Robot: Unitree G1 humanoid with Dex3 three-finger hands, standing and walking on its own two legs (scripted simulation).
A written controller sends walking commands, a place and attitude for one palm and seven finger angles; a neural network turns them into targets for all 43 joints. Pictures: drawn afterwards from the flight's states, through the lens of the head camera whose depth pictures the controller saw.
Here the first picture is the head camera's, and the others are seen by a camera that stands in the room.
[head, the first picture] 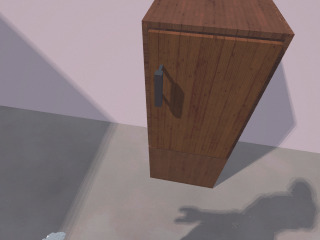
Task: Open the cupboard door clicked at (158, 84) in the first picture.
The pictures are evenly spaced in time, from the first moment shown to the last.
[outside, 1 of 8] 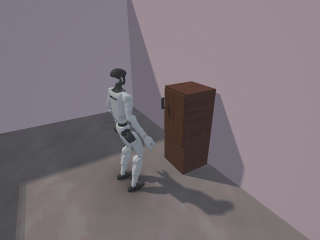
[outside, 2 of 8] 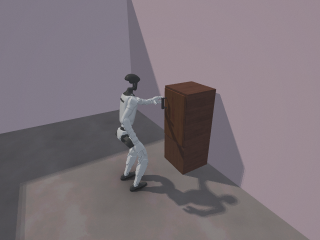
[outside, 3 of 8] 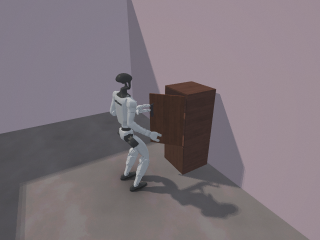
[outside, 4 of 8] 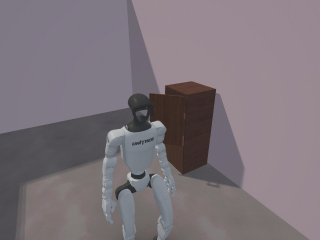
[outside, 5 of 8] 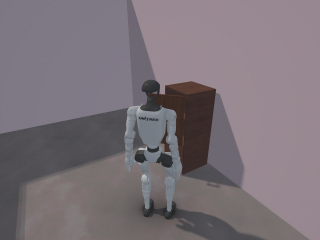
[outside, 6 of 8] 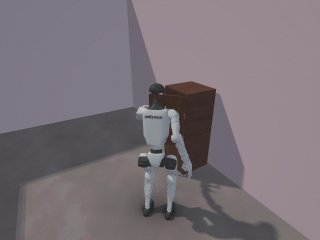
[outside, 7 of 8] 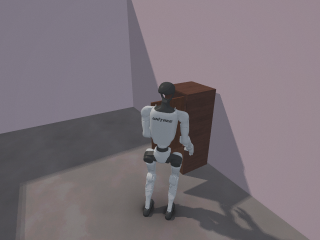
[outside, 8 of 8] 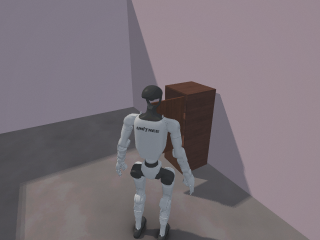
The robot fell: no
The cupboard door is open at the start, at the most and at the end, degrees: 0 92 90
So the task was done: yes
